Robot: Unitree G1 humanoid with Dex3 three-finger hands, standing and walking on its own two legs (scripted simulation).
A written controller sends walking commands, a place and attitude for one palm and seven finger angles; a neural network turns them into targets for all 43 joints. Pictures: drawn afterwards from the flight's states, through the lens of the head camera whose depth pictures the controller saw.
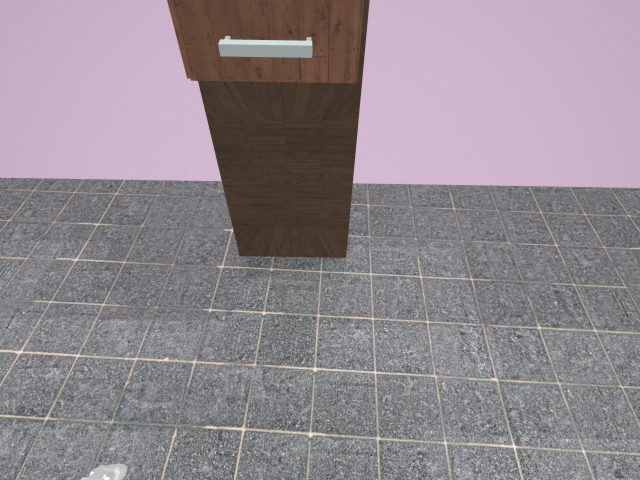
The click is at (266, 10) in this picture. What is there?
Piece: drawer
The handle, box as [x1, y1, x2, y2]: [218, 36, 311, 57]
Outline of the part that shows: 218,43 220,55 226,56 311,57 310,37 307,37 305,41 231,40 229,36 225,36 223,39 220,39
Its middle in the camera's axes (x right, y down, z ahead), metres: -0.11 -0.40 +0.80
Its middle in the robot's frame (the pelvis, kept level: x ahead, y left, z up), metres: +0.88 +0.16 +0.14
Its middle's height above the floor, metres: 0.91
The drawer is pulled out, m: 0.14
